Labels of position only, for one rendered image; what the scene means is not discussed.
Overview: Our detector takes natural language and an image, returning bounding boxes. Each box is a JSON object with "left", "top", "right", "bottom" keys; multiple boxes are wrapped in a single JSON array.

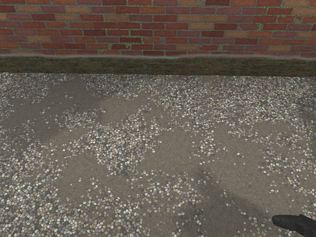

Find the robot right hand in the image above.
[{"left": 272, "top": 214, "right": 316, "bottom": 237}]

